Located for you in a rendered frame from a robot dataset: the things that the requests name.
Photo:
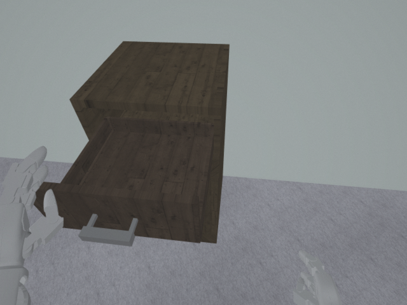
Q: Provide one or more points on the handle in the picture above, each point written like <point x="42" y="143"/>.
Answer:
<point x="109" y="236"/>

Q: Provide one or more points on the cabinet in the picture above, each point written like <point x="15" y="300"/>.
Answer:
<point x="165" y="81"/>

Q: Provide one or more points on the robot right hand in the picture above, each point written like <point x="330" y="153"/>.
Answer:
<point x="323" y="290"/>

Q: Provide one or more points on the robot left forearm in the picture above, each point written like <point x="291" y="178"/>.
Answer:
<point x="12" y="289"/>

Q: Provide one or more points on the robot left hand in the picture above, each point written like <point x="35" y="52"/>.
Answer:
<point x="20" y="186"/>

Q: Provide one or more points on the drawer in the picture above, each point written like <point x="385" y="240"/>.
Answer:
<point x="156" y="171"/>

